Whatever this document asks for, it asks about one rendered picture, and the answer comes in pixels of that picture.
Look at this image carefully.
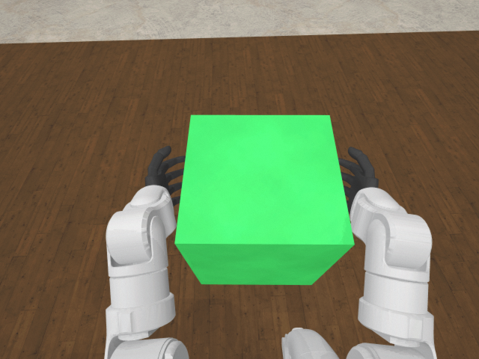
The left robot forearm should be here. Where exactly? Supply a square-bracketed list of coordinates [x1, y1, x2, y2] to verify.
[104, 185, 177, 359]

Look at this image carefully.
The right robot hand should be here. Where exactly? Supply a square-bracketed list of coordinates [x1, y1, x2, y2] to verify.
[338, 147, 379, 214]

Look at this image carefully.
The right robot forearm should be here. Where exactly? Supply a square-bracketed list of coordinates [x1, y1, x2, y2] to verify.
[350, 188, 437, 359]

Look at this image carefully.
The robot right upper arm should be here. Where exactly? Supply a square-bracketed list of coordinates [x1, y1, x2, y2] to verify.
[346, 343, 426, 359]

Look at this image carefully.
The carton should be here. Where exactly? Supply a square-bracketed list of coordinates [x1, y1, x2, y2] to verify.
[174, 115, 355, 285]

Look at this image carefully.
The robot right thigh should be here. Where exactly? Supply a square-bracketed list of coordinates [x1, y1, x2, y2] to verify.
[281, 329, 340, 359]

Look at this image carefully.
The robot left upper arm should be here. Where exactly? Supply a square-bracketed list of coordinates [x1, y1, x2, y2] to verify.
[110, 337, 189, 359]

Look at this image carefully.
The left robot hand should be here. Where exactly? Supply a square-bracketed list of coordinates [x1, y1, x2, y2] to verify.
[145, 146, 186, 206]

